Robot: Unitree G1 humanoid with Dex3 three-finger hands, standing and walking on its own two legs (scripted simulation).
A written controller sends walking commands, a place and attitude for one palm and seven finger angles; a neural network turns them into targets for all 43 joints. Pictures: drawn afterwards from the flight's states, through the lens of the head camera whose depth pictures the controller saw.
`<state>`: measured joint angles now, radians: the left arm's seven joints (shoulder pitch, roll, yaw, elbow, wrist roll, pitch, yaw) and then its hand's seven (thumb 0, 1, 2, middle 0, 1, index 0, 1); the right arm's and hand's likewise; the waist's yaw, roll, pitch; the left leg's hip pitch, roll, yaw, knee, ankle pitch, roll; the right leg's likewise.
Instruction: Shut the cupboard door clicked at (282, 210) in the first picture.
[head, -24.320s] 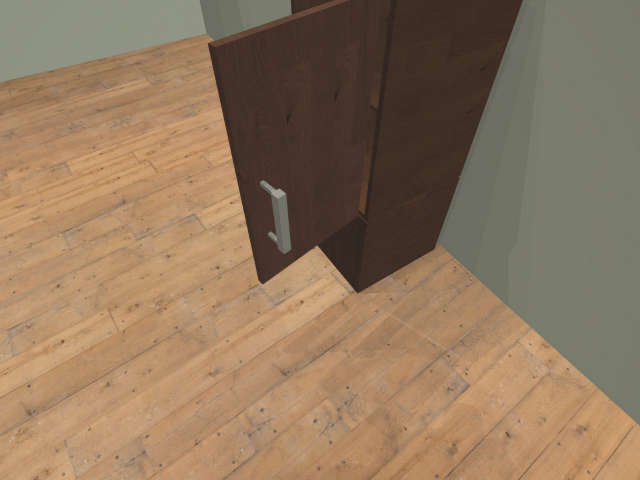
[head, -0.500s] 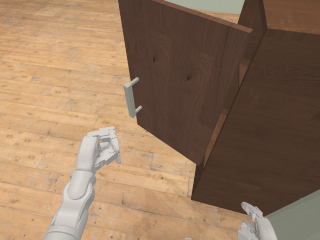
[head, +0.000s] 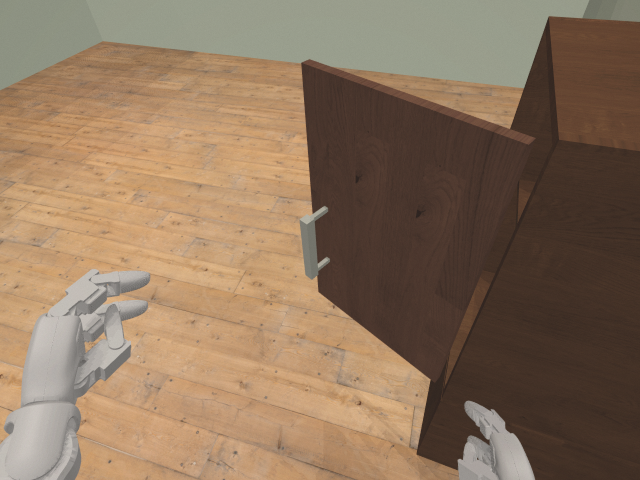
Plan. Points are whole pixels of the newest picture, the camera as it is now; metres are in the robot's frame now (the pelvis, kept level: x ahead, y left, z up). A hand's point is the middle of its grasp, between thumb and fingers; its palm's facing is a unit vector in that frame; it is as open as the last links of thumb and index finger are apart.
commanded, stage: draw the hand back to the body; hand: left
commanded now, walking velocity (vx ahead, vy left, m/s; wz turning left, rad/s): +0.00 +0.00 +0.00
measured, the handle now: (316, 243) +0.59 +0.09 -0.11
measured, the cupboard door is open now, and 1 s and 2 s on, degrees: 66 66 66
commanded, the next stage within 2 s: step back with the hand held close in 0.50 s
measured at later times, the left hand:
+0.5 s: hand (63, 363) +0.17 +0.26 +0.16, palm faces +0.43 -0.81 -0.39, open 7.4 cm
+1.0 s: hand (51, 369) +0.17 +0.27 +0.15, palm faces +0.39 -0.79 -0.48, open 7.4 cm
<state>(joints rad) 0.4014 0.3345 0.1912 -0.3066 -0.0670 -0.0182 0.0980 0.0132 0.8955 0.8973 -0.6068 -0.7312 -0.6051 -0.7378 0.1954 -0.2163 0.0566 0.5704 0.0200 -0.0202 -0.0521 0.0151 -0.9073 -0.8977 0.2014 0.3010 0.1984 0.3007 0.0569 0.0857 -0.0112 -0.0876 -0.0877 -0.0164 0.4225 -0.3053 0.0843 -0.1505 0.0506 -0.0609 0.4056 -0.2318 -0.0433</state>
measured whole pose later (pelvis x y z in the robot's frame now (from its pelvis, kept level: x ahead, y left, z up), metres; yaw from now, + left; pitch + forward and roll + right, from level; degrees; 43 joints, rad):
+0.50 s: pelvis -0.02 +0.00 +0.00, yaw -1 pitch -4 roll -1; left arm 0.46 0.36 0.33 -0.38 -0.07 -0.09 0.11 0.01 0.89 0.90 -0.22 -0.30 -0.22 -0.31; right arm 0.20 -0.23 0.03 0.63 0.02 -0.10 -0.06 0.02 -0.91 -0.90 0.20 0.30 0.20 0.30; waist 0.06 0.07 0.00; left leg -0.07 -0.08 0.00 0.43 -0.29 0.08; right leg -0.13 0.05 -0.05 0.41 -0.21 -0.05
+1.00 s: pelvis -0.04 +0.01 -0.01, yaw -1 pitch +1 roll +0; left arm 0.55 0.43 0.41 -0.47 -0.07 -0.15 0.14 0.01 0.89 0.90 -0.22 -0.30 -0.21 -0.30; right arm 0.22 -0.25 -0.02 0.57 0.01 0.02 -0.09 0.02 -0.91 -0.90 0.20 0.30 0.20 0.30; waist 0.00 0.01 -0.02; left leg -0.25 -0.11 0.03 0.53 -0.30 0.10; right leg -0.34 0.03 -0.01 0.58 -0.24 -0.02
